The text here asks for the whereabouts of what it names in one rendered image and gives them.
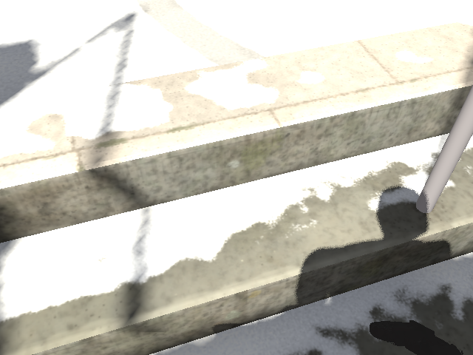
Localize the robot right hand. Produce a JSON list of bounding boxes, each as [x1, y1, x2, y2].
[[370, 320, 463, 355]]

